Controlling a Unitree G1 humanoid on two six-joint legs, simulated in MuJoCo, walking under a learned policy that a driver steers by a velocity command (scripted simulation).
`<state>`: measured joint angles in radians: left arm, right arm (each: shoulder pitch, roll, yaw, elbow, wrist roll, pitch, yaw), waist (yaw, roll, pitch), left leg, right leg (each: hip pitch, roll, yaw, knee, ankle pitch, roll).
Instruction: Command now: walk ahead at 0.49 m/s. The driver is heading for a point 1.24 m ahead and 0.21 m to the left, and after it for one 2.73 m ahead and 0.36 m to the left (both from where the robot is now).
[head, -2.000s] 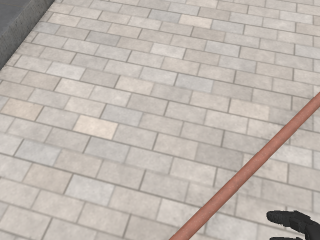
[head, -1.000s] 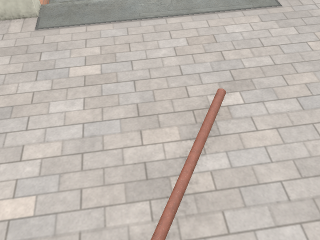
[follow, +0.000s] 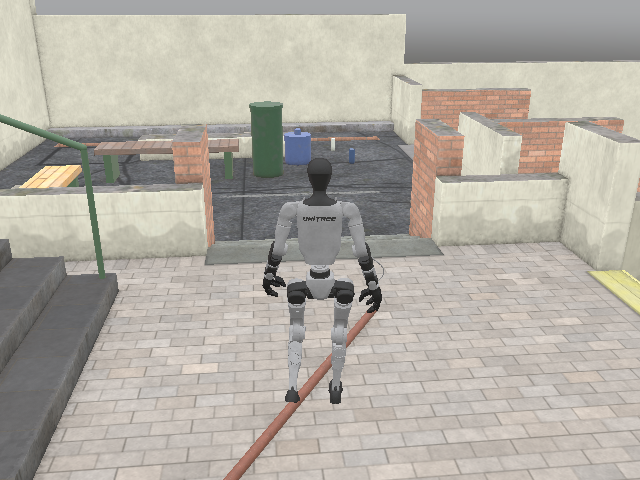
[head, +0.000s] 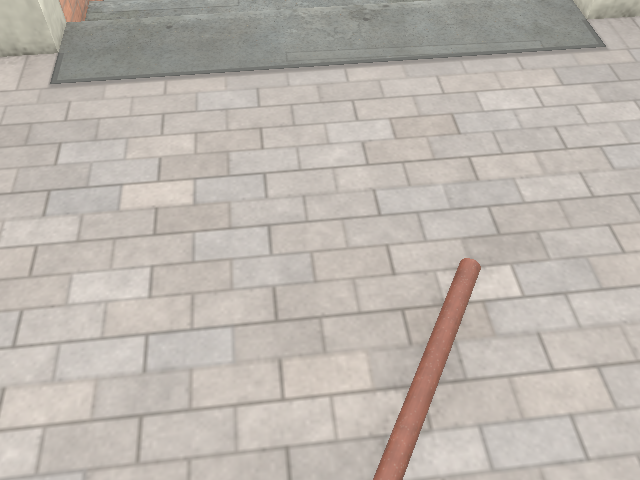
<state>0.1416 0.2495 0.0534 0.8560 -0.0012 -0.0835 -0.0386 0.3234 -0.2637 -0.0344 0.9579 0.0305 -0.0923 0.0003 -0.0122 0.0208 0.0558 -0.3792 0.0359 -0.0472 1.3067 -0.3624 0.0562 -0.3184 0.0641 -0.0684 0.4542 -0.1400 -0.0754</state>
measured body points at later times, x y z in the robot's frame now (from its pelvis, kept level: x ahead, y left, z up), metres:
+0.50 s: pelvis +0.29 +0.08 -0.01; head +0.33 +0.09 +0.44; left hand +0.30 +0.36 -0.14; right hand +0.49 -0.16 -0.11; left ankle +0.36 +0.16 -0.73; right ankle +0.16 -0.09 -0.63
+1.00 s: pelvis +0.59 +0.09 -0.01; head +0.62 +0.10 +0.44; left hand +0.73 +0.38 -0.09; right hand +0.66 -0.18 -0.14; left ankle +0.37 +0.16 -0.69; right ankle +0.71 +0.03 -0.73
